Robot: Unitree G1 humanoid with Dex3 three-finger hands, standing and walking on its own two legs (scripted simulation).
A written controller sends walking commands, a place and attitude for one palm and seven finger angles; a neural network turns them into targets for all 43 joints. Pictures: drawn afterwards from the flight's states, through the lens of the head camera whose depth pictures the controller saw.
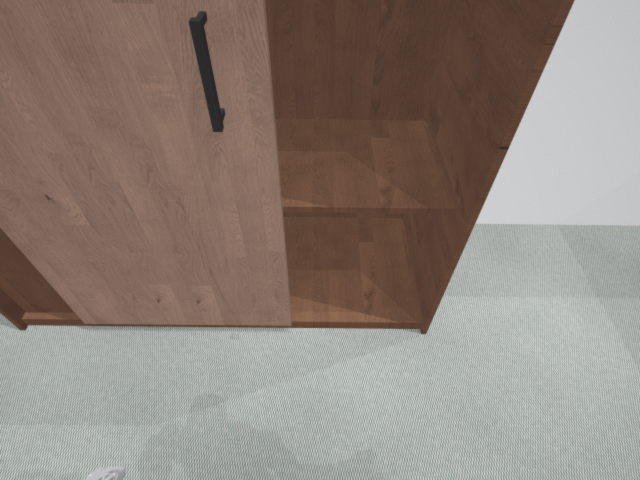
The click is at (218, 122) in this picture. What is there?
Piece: wardrobe's sliding door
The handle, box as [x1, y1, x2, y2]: [189, 11, 224, 131]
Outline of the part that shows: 199,11 195,17 190,18 189,25 213,131 221,131 223,127 222,120 224,116 224,110 223,108 220,108 218,104 203,25 206,21 205,11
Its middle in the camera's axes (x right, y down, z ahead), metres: -0.19 -0.27 +0.65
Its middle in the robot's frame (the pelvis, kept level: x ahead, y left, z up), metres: +0.68 +0.23 +0.17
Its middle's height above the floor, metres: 0.94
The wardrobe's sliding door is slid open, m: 0.46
